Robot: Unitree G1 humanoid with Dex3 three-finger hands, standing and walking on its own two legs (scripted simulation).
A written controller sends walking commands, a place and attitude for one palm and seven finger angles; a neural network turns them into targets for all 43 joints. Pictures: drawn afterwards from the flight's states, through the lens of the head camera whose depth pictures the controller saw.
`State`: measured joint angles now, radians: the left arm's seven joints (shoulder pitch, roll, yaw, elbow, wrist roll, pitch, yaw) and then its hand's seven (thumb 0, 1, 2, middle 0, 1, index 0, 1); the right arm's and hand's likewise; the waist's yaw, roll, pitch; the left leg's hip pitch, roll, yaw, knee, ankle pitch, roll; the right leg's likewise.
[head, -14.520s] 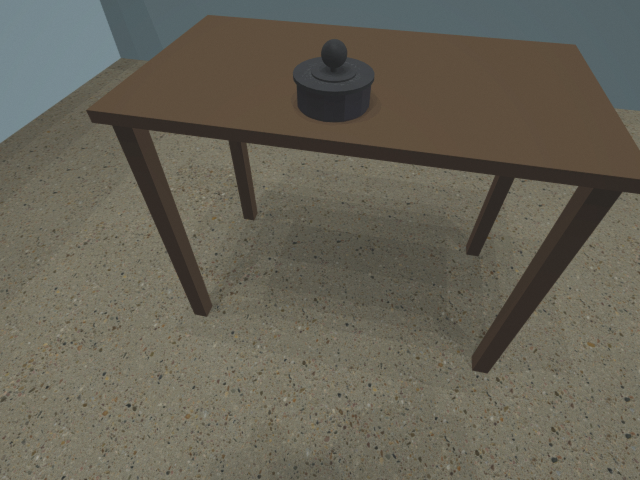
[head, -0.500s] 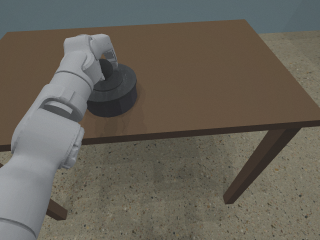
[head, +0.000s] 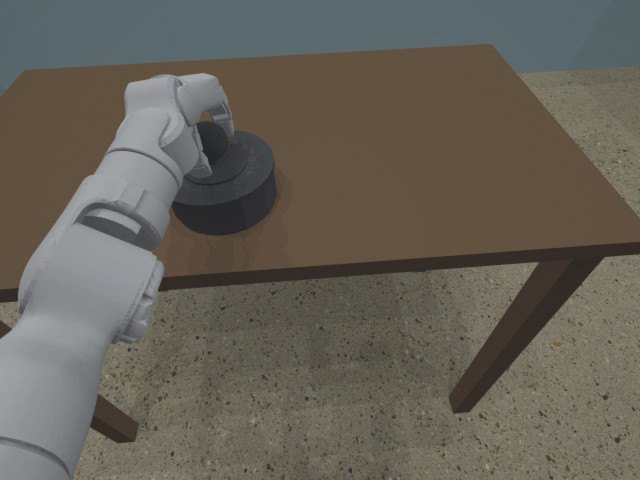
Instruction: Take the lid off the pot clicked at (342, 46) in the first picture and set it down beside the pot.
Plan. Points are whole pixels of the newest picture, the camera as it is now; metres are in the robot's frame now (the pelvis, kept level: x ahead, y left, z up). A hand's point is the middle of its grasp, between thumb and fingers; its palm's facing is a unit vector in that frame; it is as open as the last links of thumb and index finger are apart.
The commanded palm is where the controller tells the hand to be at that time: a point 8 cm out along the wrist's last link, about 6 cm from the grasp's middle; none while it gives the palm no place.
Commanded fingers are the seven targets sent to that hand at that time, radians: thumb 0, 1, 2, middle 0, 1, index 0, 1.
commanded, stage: close the fingers and squeeze the knob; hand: left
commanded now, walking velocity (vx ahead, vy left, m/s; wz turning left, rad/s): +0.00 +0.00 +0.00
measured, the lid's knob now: (208, 141) +0.51 +0.13 +0.17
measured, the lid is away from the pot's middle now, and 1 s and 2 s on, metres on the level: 0.00 0.00 0.01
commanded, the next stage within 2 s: lift the lid straight up in 1.20 s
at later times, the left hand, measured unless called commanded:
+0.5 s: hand (200, 141) +0.48 +0.13 +0.19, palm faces -0.37 -0.12 -0.92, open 8.5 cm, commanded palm +0.47 +0.15 +0.24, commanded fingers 0.00 0.30 0.83 -0.66 -1.06 -0.66 -1.06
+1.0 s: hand (200, 140) +0.48 +0.13 +0.19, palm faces -0.38 -0.12 -0.92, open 8.4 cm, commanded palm +0.48 +0.15 +0.24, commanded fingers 0.00 0.49 0.96 -0.73 -1.06 -0.67 -1.05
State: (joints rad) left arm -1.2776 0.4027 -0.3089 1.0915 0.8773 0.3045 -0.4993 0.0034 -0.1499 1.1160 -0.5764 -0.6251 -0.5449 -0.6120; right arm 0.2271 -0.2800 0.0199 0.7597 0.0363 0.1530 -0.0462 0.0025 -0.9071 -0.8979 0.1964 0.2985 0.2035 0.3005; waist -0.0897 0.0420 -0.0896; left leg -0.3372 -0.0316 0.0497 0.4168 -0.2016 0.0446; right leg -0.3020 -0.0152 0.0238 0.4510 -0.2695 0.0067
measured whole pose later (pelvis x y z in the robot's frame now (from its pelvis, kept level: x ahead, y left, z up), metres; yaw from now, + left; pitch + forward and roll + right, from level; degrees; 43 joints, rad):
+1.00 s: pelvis +0.00 +0.00 +0.00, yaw +0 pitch +8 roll +1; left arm -1.31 0.40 -0.31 1.12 0.89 0.32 -0.50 0.01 0.20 0.83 -0.60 -1.00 -0.53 -0.98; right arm 0.22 -0.28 0.03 0.76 0.04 0.16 -0.05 0.00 -0.91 -0.90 0.20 0.30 0.20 0.30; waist -0.10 0.03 -0.09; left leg -0.35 -0.03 0.05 0.43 -0.21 0.04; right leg -0.32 -0.01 0.02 0.46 -0.28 0.00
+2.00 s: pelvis +0.00 -0.01 +0.00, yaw +1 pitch +7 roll +1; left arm -1.39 0.44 -0.31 1.13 0.88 0.32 -0.57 0.00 0.19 0.80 -0.62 -0.99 -0.55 -0.97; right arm 0.23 -0.28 0.02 0.79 0.03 0.10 -0.05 0.00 -0.91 -0.90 0.20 0.30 0.20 0.30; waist -0.09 0.04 -0.10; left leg -0.34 -0.03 0.04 0.41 -0.20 0.04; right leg -0.30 -0.01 0.01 0.45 -0.28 0.00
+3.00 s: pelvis +0.01 -0.01 +0.00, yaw +0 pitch +8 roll +1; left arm -1.60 0.48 -0.29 1.19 0.93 0.40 -0.60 -0.01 0.19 0.80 -0.63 -0.99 -0.56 -0.96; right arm 0.24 -0.29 0.03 0.80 0.03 0.06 -0.05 0.00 -0.91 -0.90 0.20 0.30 0.20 0.30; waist -0.10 0.05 -0.10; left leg -0.32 -0.03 0.04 0.37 -0.18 0.03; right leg -0.30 -0.01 0.02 0.43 -0.26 0.00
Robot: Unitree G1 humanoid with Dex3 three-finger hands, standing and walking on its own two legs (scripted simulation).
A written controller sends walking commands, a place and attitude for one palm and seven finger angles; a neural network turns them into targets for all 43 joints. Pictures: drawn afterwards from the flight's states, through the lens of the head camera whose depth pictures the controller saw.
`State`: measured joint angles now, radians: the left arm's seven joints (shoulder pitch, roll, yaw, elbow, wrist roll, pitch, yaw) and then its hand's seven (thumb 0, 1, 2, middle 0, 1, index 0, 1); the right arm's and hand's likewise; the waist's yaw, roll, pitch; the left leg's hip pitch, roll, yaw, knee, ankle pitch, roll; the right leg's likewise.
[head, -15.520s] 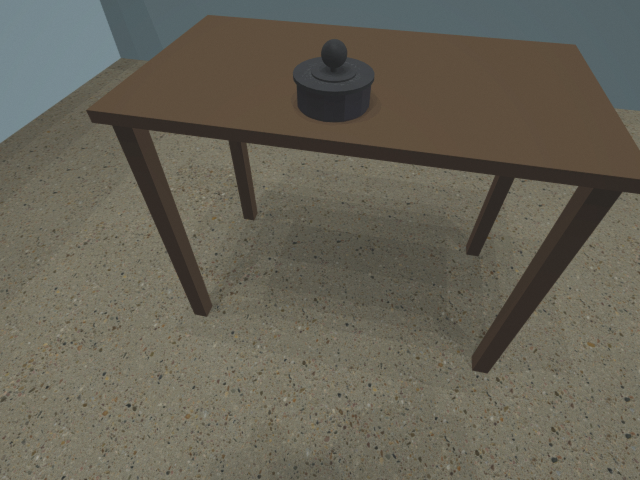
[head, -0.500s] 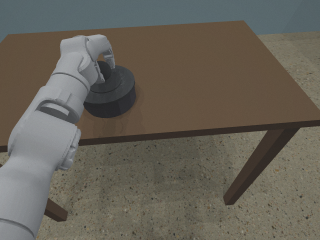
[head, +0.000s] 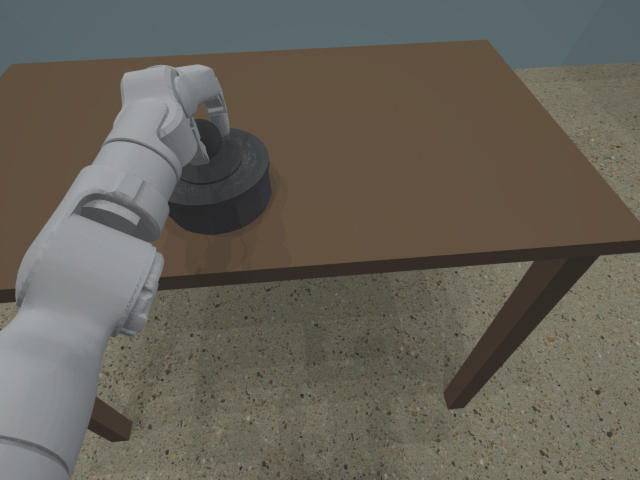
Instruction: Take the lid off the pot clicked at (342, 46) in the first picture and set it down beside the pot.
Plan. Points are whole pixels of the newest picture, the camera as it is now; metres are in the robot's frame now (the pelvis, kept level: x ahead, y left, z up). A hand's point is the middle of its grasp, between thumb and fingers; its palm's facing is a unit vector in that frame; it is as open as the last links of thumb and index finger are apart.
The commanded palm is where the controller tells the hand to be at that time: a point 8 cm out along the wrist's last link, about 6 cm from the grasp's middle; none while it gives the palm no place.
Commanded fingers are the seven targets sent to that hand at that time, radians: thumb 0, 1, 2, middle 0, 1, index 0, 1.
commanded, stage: close the fingers and squeeze the knob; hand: left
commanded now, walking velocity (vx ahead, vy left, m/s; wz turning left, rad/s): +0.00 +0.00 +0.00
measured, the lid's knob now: (201, 139) +0.51 +0.13 +0.17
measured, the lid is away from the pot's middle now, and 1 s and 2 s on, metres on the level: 0.00 0.01 0.01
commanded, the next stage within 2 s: lift the lid straight up in 0.20 s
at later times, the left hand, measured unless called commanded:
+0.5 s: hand (192, 136) +0.48 +0.13 +0.20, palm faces -0.40 -0.12 -0.91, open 8.3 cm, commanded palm +0.48 +0.15 +0.26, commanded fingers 0.00 0.61 1.00 -0.80 -1.09 -0.74 -1.08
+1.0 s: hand (176, 110) +0.48 +0.14 +0.23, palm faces -0.36 -0.13 -0.93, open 8.3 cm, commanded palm +0.48 +0.15 +0.30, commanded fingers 0.00 0.61 1.00 -0.80 -1.09 -0.74 -1.08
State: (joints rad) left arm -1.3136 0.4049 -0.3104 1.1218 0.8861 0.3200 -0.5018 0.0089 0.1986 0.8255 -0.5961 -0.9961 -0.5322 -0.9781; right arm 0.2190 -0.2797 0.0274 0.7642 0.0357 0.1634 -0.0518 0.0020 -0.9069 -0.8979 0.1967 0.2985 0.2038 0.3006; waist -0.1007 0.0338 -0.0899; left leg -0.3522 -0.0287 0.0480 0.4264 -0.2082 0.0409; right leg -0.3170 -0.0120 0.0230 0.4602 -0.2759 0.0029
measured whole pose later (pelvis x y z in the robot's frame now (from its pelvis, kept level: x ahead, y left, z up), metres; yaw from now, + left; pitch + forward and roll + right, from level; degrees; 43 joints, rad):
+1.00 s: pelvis +0.00 +0.00 +0.00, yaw +1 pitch +7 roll +1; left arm -1.39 0.44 -0.31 1.13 0.88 0.32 -0.57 0.00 0.19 0.80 -0.62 -0.99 -0.55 -0.97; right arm 0.23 -0.28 0.02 0.79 0.03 0.10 -0.05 0.00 -0.91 -0.90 0.20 0.30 0.20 0.30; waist -0.09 0.04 -0.10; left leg -0.34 -0.03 0.04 0.41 -0.20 0.04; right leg -0.30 -0.01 0.01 0.45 -0.28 0.00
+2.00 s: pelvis +0.00 +0.00 +0.00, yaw +0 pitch +8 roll +1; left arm -1.60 0.48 -0.29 1.19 0.93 0.40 -0.60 -0.01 0.19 0.80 -0.63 -0.99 -0.56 -0.96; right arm 0.24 -0.29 0.03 0.80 0.03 0.06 -0.05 0.00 -0.91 -0.90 0.20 0.30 0.20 0.30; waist -0.10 0.05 -0.10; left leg -0.32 -0.03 0.04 0.37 -0.18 0.03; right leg -0.30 -0.01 0.02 0.43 -0.26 0.00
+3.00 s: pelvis +0.00 +0.00 +0.00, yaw +2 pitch +7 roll +0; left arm -1.55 0.64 -0.31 1.12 0.96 0.35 -0.63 -0.01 0.18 0.81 -0.64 -0.99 -0.56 -0.96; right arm 0.20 -0.30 0.04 0.77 0.06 0.12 -0.06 0.00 -0.91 -0.90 0.20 0.30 0.20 0.30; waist -0.09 0.02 -0.07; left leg -0.34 -0.03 0.02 0.39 -0.18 0.04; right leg -0.28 -0.01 -0.01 0.41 -0.25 0.00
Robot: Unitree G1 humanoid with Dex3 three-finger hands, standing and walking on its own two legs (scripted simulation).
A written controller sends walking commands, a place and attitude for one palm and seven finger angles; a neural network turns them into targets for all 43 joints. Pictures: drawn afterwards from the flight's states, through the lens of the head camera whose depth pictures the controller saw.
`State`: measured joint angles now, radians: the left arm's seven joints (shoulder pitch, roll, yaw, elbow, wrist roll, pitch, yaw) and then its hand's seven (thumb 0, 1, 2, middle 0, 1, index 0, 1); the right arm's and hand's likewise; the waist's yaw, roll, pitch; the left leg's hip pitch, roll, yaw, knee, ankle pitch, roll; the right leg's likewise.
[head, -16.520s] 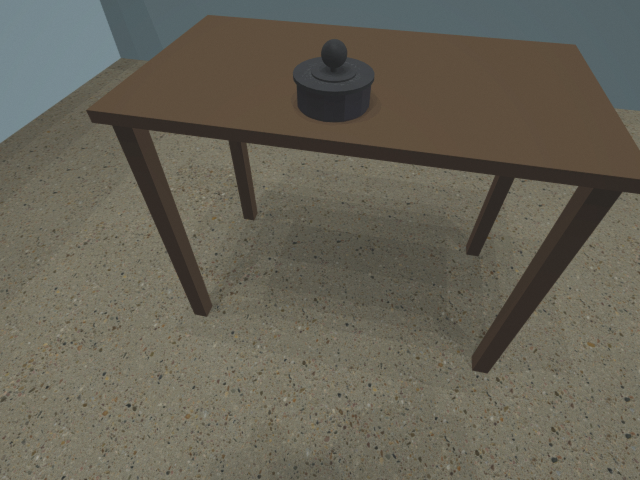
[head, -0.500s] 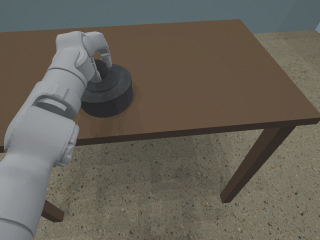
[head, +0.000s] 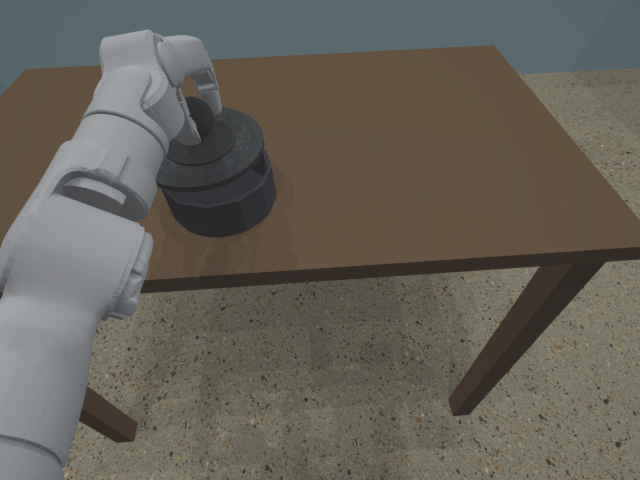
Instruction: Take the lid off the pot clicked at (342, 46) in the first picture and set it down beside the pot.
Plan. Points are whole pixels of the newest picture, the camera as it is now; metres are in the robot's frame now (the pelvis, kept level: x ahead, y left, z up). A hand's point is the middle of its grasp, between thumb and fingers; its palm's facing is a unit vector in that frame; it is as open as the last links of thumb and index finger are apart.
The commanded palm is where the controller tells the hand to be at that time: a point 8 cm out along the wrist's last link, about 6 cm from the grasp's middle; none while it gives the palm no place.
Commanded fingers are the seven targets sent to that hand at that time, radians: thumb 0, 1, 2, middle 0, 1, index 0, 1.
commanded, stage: lift the lid straight up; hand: left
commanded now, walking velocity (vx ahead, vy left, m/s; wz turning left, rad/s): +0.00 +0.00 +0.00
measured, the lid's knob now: (192, 118) +0.51 +0.14 +0.21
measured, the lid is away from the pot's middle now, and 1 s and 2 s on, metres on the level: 0.01 0.01 0.11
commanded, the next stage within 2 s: move the lid sideways beside the pot in 1.30 s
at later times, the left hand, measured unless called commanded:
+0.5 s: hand (171, 82) +0.47 +0.14 +0.27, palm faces -0.29 -0.13 -0.95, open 8.3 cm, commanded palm +0.47 +0.15 +0.34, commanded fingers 0.00 0.61 1.00 -0.80 -1.09 -0.74 -1.08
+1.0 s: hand (164, 36) +0.48 +0.14 +0.32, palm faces -0.22 -0.17 -0.96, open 8.3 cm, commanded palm +0.48 +0.15 +0.38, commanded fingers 0.00 0.61 1.00 -0.80 -1.09 -0.74 -1.08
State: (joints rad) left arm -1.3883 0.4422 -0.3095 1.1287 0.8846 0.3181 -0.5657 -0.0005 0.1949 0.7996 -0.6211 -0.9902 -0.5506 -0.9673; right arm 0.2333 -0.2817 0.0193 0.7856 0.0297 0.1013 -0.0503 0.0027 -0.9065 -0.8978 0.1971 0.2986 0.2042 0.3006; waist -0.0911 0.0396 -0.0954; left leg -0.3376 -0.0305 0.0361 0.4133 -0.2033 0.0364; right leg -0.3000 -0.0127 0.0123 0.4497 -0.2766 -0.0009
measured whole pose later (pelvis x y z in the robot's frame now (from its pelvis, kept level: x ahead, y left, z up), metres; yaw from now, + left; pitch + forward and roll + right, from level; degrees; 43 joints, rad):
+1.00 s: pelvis +0.00 +0.00 +0.00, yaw +0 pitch +8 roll +1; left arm -1.60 0.48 -0.29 1.19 0.93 0.40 -0.60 -0.01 0.19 0.80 -0.63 -0.99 -0.56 -0.96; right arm 0.24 -0.29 0.03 0.80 0.03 0.06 -0.05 0.00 -0.91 -0.90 0.20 0.30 0.20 0.30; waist -0.10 0.05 -0.10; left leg -0.32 -0.03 0.04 0.37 -0.18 0.03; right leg -0.30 -0.01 0.02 0.43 -0.26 0.00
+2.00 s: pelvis -0.01 +0.00 +0.00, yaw +1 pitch +7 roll +0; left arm -1.55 0.64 -0.31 1.12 0.96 0.35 -0.63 -0.01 0.18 0.81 -0.64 -0.99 -0.56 -0.96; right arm 0.20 -0.30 0.04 0.77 0.06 0.12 -0.06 0.00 -0.91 -0.90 0.20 0.30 0.20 0.30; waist -0.09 0.02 -0.07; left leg -0.34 -0.03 0.02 0.39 -0.18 0.04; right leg -0.28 -0.01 -0.01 0.41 -0.25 0.00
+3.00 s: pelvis +0.00 +0.01 +0.00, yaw +1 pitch +8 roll +0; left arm -1.51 0.87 -0.22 1.17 1.01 0.26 -0.64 -0.01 0.18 0.80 -0.64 -1.00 -0.56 -0.96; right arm 0.22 -0.31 0.05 0.77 0.08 0.15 -0.07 0.00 -0.91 -0.90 0.20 0.30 0.20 0.30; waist -0.09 0.03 -0.05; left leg -0.35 -0.02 0.01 0.41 -0.20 0.04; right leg -0.27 0.00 -0.01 0.37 -0.24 0.00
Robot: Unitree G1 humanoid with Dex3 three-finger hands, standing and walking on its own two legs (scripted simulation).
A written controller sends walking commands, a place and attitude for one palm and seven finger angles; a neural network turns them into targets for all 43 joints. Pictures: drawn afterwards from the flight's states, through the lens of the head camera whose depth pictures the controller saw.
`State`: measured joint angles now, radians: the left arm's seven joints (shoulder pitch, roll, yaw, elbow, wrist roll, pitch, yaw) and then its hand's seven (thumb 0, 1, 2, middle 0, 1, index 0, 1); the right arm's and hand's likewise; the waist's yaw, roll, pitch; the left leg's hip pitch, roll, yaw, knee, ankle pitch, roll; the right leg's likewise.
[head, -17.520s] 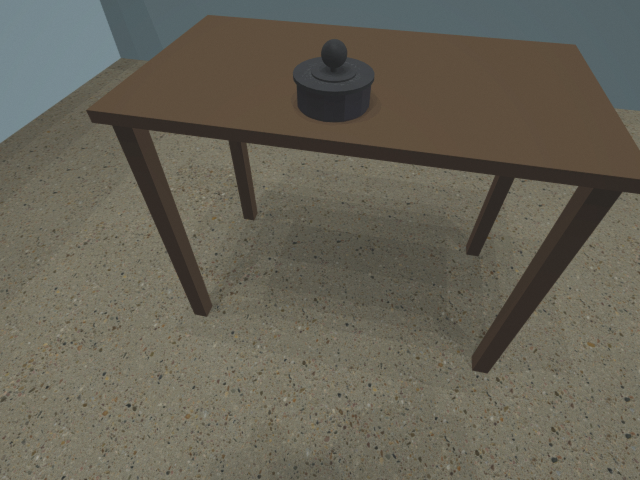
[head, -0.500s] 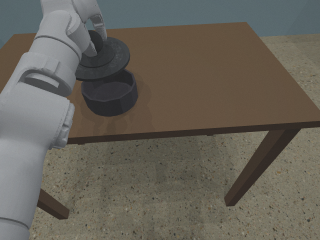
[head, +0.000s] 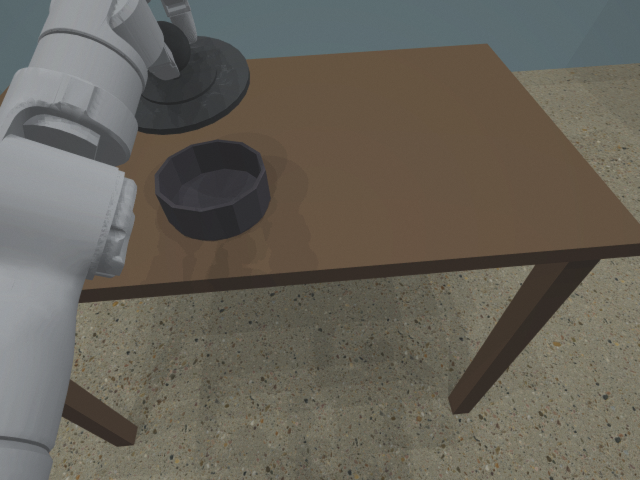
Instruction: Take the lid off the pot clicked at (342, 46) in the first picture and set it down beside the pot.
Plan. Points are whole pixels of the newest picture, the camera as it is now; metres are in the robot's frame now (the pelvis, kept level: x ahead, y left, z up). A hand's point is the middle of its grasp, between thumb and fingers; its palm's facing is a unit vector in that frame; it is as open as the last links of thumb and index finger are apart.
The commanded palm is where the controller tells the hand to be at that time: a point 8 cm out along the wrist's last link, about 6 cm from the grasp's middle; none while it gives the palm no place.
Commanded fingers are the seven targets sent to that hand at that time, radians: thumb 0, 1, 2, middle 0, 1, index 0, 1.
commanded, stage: lift the lid straight up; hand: left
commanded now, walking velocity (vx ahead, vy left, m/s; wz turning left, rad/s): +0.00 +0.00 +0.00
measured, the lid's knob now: (165, 48) +0.51 +0.14 +0.29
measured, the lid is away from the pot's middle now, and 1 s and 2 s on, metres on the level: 0.01 0.11 0.22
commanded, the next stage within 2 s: move the lid sideways beside the pot in 0.30 s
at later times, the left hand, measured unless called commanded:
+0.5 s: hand (142, 34) +0.48 +0.15 +0.32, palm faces -0.19 -0.14 -0.97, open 8.3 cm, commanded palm +0.48 +0.16 +0.39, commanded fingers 0.00 0.61 1.00 -0.80 -1.09 -0.74 -1.08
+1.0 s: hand (56, 57) +0.46 +0.23 +0.31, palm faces -0.20 -0.15 -0.97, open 8.3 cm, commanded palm +0.47 +0.23 +0.39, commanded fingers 0.00 0.61 1.00 -0.80 -1.09 -0.74 -1.08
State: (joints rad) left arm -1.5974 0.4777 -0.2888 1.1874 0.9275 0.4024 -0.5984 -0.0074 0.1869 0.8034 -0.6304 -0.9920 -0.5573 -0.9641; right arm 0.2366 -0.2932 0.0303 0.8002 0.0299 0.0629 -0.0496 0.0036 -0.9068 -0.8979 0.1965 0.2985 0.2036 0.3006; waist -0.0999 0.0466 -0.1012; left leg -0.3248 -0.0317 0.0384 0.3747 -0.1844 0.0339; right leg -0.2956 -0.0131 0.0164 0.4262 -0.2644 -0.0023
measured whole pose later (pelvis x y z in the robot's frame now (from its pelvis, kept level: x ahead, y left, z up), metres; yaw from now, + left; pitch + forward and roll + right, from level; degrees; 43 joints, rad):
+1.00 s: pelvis -0.01 +0.00 +0.00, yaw +1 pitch +7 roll +0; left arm -1.55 0.64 -0.31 1.12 0.96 0.35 -0.63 -0.01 0.18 0.81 -0.64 -0.99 -0.56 -0.96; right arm 0.20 -0.30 0.04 0.77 0.06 0.12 -0.06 0.00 -0.91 -0.90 0.20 0.30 0.20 0.30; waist -0.09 0.02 -0.07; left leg -0.34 -0.03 0.02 0.39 -0.18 0.04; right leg -0.28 -0.01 -0.01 0.41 -0.25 0.00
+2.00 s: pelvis +0.00 +0.01 +0.00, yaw +1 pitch +8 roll +0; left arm -1.51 0.87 -0.22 1.17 1.01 0.26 -0.64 -0.01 0.18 0.80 -0.64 -1.00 -0.56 -0.96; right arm 0.22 -0.31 0.05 0.77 0.08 0.15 -0.07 0.00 -0.91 -0.90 0.20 0.30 0.20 0.30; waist -0.09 0.03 -0.05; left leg -0.35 -0.02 0.01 0.41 -0.20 0.04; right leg -0.27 0.00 -0.01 0.37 -0.24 0.00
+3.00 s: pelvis +0.01 +0.01 +0.00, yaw +0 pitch +9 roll -1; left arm -1.57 0.94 -0.17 1.30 1.03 0.27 -0.64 -0.01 0.18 0.80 -0.64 -1.00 -0.55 -0.97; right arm 0.22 -0.32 0.06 0.77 0.08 0.15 -0.07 0.00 -0.91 -0.90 0.20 0.30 0.20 0.30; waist -0.12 0.04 -0.04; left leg -0.36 -0.02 0.03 0.42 -0.22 0.04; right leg -0.28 0.00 0.01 0.37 -0.24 0.01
